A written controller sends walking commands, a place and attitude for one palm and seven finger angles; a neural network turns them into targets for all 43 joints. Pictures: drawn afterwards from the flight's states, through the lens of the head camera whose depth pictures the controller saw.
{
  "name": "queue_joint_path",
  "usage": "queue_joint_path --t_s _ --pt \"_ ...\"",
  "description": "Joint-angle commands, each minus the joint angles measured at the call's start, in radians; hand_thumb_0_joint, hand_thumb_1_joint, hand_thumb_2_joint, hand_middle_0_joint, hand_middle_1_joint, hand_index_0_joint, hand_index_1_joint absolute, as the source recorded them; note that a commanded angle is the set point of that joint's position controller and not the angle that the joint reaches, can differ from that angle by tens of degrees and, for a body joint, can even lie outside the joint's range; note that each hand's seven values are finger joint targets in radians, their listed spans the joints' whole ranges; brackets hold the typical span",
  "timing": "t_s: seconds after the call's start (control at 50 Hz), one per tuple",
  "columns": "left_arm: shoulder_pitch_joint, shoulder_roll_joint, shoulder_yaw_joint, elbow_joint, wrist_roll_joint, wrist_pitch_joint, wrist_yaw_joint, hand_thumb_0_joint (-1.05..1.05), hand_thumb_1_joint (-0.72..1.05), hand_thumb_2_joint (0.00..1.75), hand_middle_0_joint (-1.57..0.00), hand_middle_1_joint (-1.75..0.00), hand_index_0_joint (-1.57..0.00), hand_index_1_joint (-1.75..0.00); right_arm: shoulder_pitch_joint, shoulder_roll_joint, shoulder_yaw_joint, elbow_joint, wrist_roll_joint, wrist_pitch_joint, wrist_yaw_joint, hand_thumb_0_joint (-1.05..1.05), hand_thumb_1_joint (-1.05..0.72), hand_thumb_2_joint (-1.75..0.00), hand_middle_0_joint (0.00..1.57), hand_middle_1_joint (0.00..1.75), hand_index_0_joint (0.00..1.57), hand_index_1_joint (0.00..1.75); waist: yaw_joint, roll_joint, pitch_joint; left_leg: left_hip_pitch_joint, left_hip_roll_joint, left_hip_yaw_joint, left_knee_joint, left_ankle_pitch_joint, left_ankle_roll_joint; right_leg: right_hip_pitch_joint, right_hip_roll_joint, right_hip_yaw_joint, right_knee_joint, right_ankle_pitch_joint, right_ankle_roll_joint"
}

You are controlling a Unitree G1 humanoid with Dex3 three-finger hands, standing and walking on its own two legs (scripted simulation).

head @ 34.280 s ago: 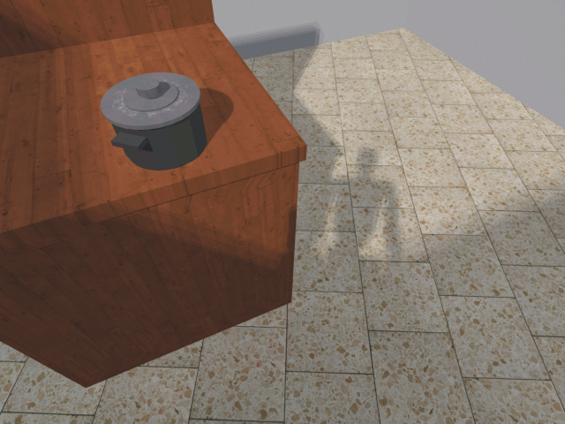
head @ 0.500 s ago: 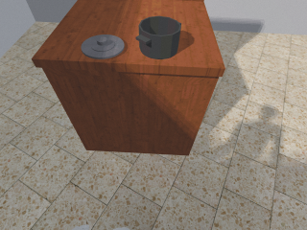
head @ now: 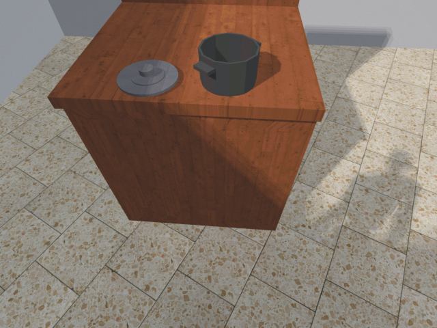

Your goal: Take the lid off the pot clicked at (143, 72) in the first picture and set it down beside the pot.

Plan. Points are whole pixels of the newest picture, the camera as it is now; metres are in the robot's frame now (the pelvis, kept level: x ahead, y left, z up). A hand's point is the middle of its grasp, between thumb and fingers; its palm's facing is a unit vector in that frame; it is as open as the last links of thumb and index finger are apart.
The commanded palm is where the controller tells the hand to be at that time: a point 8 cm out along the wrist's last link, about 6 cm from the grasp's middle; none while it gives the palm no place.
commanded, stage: let the arm hang, fingers relaxed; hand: left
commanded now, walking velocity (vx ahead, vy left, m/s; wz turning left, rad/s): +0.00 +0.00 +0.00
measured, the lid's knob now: (146, 70) +0.74 +0.24 +0.06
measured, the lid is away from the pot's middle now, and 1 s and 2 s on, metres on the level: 0.23 0.23 0.23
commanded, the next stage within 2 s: look to check the result in 1.14 s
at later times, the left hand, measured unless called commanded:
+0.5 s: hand out of the picture -0.02 +0.18 -0.17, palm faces +0.03 -0.98 -0.19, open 7.3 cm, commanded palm none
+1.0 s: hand out of the picture -0.02 +0.17 -0.18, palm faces +0.04 -0.99 -0.16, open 7.3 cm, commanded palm none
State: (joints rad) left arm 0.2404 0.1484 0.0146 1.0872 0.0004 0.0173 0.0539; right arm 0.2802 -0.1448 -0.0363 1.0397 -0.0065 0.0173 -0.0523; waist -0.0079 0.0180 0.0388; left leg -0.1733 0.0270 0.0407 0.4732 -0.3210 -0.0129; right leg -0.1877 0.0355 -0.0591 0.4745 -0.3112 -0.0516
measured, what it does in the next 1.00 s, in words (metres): stands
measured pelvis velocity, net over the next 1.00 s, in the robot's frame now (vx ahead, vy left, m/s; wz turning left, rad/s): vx -0.01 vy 0.02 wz -0.01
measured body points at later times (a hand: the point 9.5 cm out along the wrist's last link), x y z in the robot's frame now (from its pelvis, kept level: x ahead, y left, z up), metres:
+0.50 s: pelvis -0.02 +0.01 +0.00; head +0.00 +0.00 +0.45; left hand -0.02 +0.23 -0.16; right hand -0.06 -0.19 -0.16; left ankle -0.05 +0.12 -0.74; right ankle -0.04 -0.08 -0.74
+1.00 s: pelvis -0.01 +0.02 +0.00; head +0.01 +0.02 +0.45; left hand -0.02 +0.22 -0.16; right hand -0.04 -0.18 -0.16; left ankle -0.05 +0.12 -0.74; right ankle -0.04 -0.08 -0.74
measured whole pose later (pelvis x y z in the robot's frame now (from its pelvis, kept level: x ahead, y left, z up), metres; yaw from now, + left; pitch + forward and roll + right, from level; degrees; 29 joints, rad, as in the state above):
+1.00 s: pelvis -0.01 +0.02 +0.00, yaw +0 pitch +0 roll +0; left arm 0.29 0.10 0.02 1.16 0.00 0.00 0.05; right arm 0.33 -0.08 -0.02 1.13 -0.01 -0.01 -0.05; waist -0.01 0.00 0.03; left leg -0.14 0.01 0.05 0.45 -0.31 0.01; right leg -0.15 0.02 -0.05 0.44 -0.28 -0.03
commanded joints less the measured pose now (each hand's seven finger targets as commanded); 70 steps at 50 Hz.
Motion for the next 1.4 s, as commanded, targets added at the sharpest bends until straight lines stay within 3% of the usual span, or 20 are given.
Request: queue_joint_path --t_s 0.0,0.12,0.3,0.48,0.5,0.68,0.74,0.88,0.9,0.96,1.22,1.26,1.38 --pt "0.041 0.106 0.013 -0.035 0.005 -0.021 0.008 0.0 0.9 0.9 -0.2 -0.3 -0.2 -0.3 0.106 -0.055 -0.014 -0.008 0.005 -0.005 -0.002 0.0 -0.9 -0.9 0.2 0.3 0.2 0.3 -0.016 -0.033 -0.078 0.031 0.077 -0.039 -0.029 0.341 0.04 0.061 -0.154 0.116 -0.069 0.495 0.018" --pt "0.029 0.094 0.01 -0.015 0.003 -0.018 -0.003 0.0 0.9 0.9 -0.2 -0.3 -0.2 -0.3 0.103 -0.053 -0.004 0.015 -0.002 -0.007 0.003 0.0 -0.9 -0.9 0.2 0.3 0.2 0.3 -0.011 -0.007 0.029 -0.016 0.077 -0.058 -0.082 0.216 0.046 0.015 -0.134 0.114 -0.118 0.285 0.008" --pt "0.039 0.083 0.011 0.009 0.003 -0.022 -0.007 0.0 0.9 0.9 -0.2 -0.3 -0.2 -0.3 0.128 -0.047 0.0 0.043 -0.003 -0.013 0.006 0.0 -0.9 -0.9 0.2 0.3 0.2 0.3 -0.009 -0.004 0.055 -0.033 0.073 -0.065 -0.107 0.141 0.05 0.004 -0.124 0.119 -0.148 0.155 0.0" --pt "0.075 0.06 0.008 0.033 0.0 -0.027 -0.007 0.0 0.9 0.9 -0.2 -0.3 -0.2 -0.3 0.157 -0.033 0.002 0.069 -0.002 -0.021 0.001 0.0 -0.9 -0.9 0.2 0.3 0.2 0.3 -0.007 -0.021 0.025 -0.011 0.078 -0.066 -0.104 0.186 0.057 0.018 -0.122 0.109 -0.131 0.2 0.001" --pt "0.077 0.058 0.007 0.035 0.002 -0.025 -0.005 0.0 0.9 0.9 -0.2 -0.3 -0.2 -0.3 0.157 -0.028 0.002 0.07 0.0 -0.019 0.002 0.0 -0.9 -0.9 0.2 0.3 0.2 0.3 -0.009 -0.021 0.055 -0.017 0.076 -0.066 -0.108 0.167 0.057 -0.007 -0.121 0.11 -0.134 0.175 0.001" --pt "0.111 0.037 0.007 0.05 0.001 -0.03 -0.004 0.0 0.9 0.9 -0.2 -0.3 -0.2 -0.3 0.17 -0.019 0.003 0.084 0.0 -0.027 -0.003 0.0 -0.9 -0.9 0.2 0.3 0.2 0.3 -0.009 -0.003 0.016 0.011 0.081 -0.064 -0.096 0.238 0.061 0.01 -0.121 0.1 -0.112 0.246 0.004" --pt "0.114 0.031 0.008 0.052 0.003 -0.029 -0.004 0.0 0.9 0.9 -0.2 -0.3 -0.2 -0.3 0.173 -0.016 0.003 0.086 0.0 -0.028 -0.005 0.0 -0.9 -0.9 0.2 0.3 0.2 0.3 -0.01 0.011 0.036 0.008 0.085 -0.067 -0.1 0.248 0.063 -0.003 -0.118 0.095 -0.108 0.24 0.006" --pt "0.128 0.026 0.009 0.053 0.003 -0.031 -0.002 0.0 0.9 0.9 -0.2 -0.3 -0.2 -0.3 0.169 -0.014 0.002 0.086 0.0 -0.03 -0.006 0.0 -0.9 -0.9 0.2 0.3 0.2 0.3 -0.009 -0.005 0.029 0.016 0.083 -0.065 -0.092 0.277 0.063 0.006 -0.12 0.094 -0.102 0.273 0.008" --pt "0.126 0.026 0.01 0.049 0.005 -0.03 -0.001 0.0 0.9 0.9 -0.2 -0.3 -0.2 -0.3 0.167 -0.012 0.001 0.084 0.002 -0.029 -0.006 0.0 -0.9 -0.9 0.2 0.3 0.2 0.3 -0.011 0.002 0.052 0.008 0.082 -0.067 -0.095 0.264 0.063 -0.012 -0.117 0.094 -0.102 0.255 0.008" --pt "0.132 0.026 0.01 0.051 0.004 -0.032 -0.002 0.0 0.9 0.9 -0.2 -0.3 -0.2 -0.3 0.161 -0.013 0.0 0.084 0.0 -0.031 -0.006 0.0 -0.9 -0.9 0.2 0.3 0.2 0.3 -0.009 -0.011 0.027 0.025 0.082 -0.064 -0.086 0.294 0.064 0.006 -0.121 0.094 -0.1 0.291 0.01" --pt "0.129 0.033 0.011 0.041 0.004 -0.031 0.0 0.0 0.9 0.9 -0.2 -0.3 -0.2 -0.3 0.156 -0.017 0.001 0.09 0.001 -0.031 -0.008 0.0 -0.9 -0.9 0.2 0.3 0.2 0.3 -0.01 -0.013 0.033 0.036 0.083 -0.059 -0.086 0.327 0.063 0.009 -0.122 0.094 -0.091 0.321 0.01" --pt "0.132 0.033 0.013 0.041 0.003 -0.033 0.0 0.0 0.9 0.9 -0.2 -0.3 -0.2 -0.3 0.157 -0.018 0.0 0.09 0.001 -0.033 -0.009 0.0 -0.9 -0.9 0.2 0.3 0.2 0.3 -0.009 -0.016 0.003 0.05 0.082 -0.056 -0.08 0.363 0.063 0.032 -0.124 0.092 -0.084 0.359 0.009" --pt "0.134 0.033 0.012 0.04 0.003 -0.031 0.001 0.0 0.9 0.9 -0.2 -0.3 -0.2 -0.3 0.152 -0.021 0.0 0.093 0.0 -0.033 -0.01 0.0 -0.9 -0.9 0.2 0.3 0.2 0.3 -0.008 -0.004 0.016 0.057 0.082 -0.054 -0.083 0.37 0.062 0.024 -0.123 0.091 -0.085 0.355 0.009"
